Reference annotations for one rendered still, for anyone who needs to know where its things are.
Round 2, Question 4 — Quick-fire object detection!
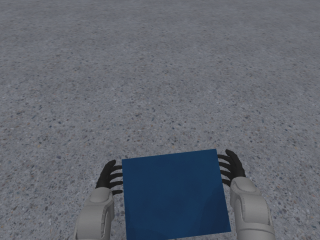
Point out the robot left hand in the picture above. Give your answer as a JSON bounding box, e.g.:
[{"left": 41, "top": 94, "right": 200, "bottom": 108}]
[{"left": 95, "top": 159, "right": 123, "bottom": 195}]

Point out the robot left forearm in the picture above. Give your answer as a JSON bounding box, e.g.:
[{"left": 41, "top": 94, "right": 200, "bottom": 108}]
[{"left": 72, "top": 187, "right": 115, "bottom": 240}]

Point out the robot right hand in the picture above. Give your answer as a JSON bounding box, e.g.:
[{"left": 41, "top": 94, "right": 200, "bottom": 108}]
[{"left": 217, "top": 149, "right": 246, "bottom": 187}]

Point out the carton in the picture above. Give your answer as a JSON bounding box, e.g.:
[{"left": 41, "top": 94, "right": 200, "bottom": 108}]
[{"left": 121, "top": 149, "right": 231, "bottom": 240}]

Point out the robot right forearm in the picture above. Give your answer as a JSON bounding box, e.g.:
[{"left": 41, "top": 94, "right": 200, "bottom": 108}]
[{"left": 229, "top": 176, "right": 276, "bottom": 240}]

